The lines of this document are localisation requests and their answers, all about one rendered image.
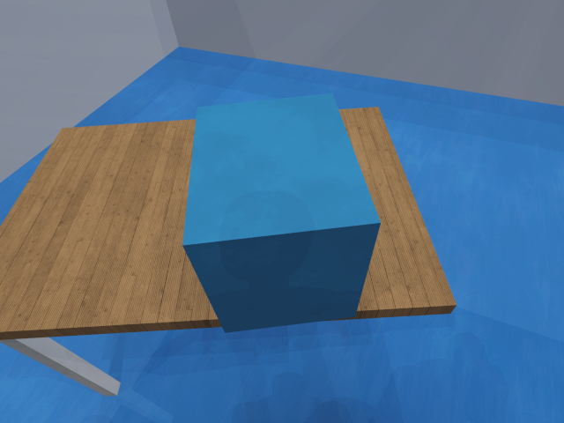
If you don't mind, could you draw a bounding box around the table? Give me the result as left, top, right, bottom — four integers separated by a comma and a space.
0, 107, 456, 397

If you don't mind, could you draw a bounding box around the carton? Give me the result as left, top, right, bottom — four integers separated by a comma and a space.
182, 93, 381, 333

